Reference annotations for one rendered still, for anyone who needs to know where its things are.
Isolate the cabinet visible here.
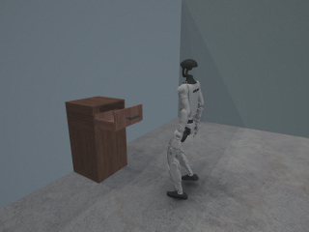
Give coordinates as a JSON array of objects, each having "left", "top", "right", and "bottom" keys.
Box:
[{"left": 65, "top": 96, "right": 127, "bottom": 183}]

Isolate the left robot hand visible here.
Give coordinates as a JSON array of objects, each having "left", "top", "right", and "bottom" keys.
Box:
[{"left": 169, "top": 138, "right": 182, "bottom": 158}]

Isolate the left robot forearm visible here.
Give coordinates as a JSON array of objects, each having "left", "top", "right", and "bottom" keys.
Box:
[{"left": 175, "top": 109, "right": 188, "bottom": 140}]

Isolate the drawer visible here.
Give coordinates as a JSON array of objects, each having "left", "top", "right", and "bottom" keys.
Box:
[{"left": 95, "top": 103, "right": 143, "bottom": 131}]

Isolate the right robot forearm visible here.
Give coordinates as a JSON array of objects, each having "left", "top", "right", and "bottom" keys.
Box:
[{"left": 193, "top": 106, "right": 204, "bottom": 125}]

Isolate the robot left foot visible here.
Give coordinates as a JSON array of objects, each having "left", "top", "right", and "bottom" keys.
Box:
[{"left": 167, "top": 190, "right": 188, "bottom": 200}]

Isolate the right robot upper arm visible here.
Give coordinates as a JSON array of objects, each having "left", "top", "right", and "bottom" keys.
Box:
[{"left": 196, "top": 80, "right": 204, "bottom": 108}]

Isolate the robot right foot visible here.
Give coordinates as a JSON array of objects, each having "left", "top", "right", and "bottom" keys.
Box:
[{"left": 182, "top": 174, "right": 199, "bottom": 181}]

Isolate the robot foot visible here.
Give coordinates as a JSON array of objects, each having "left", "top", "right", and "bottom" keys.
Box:
[
  {"left": 167, "top": 190, "right": 188, "bottom": 200},
  {"left": 182, "top": 174, "right": 199, "bottom": 181}
]

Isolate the handle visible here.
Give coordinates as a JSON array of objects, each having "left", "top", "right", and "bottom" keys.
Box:
[{"left": 126, "top": 114, "right": 140, "bottom": 121}]

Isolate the left robot upper arm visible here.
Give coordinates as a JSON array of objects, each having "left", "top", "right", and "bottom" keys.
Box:
[{"left": 177, "top": 84, "right": 190, "bottom": 116}]

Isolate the right robot hand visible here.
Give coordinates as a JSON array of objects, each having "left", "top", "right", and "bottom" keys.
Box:
[{"left": 189, "top": 124, "right": 199, "bottom": 138}]

